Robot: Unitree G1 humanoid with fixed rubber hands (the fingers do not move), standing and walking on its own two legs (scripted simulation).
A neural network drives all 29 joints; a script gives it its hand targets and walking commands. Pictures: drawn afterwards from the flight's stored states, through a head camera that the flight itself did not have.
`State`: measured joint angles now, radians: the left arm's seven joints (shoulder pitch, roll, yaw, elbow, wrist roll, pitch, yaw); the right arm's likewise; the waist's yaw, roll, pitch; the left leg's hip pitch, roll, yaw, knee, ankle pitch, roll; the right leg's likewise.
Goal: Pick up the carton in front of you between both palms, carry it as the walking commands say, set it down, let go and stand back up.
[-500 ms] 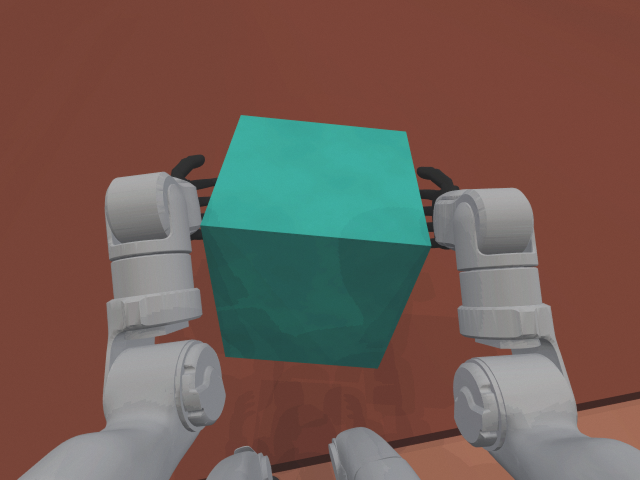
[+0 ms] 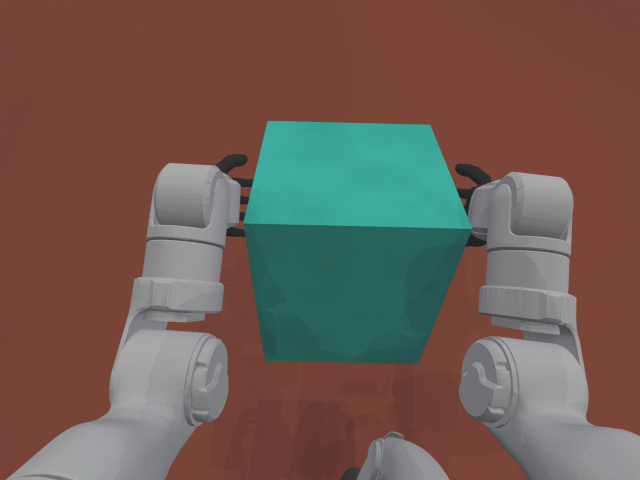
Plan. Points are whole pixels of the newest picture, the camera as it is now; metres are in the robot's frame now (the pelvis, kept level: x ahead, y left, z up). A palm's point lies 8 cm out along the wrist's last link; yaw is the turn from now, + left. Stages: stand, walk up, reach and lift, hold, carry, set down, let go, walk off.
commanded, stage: carry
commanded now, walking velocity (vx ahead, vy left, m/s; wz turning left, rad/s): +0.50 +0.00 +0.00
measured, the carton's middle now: (345, 246) +0.38 +0.04 +0.07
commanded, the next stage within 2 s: none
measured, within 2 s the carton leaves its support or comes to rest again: neither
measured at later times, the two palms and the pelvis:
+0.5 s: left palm out of the picture +0.69 +0.22 +0.25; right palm (462, 28) +0.66 -0.08 +0.25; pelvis +0.31 +0.08 +0.07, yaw -1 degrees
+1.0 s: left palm (303, 2) +0.91 +0.18 +0.17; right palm (452, 26) +0.90 -0.12 +0.17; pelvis +0.60 +0.04 +0.08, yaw +0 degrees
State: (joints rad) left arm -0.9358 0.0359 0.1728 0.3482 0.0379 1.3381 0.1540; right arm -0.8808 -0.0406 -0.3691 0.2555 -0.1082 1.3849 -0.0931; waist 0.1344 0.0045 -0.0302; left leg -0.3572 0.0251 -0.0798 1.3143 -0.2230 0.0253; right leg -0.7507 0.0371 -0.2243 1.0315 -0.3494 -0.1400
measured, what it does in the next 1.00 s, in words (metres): climbs: left foot, then right foot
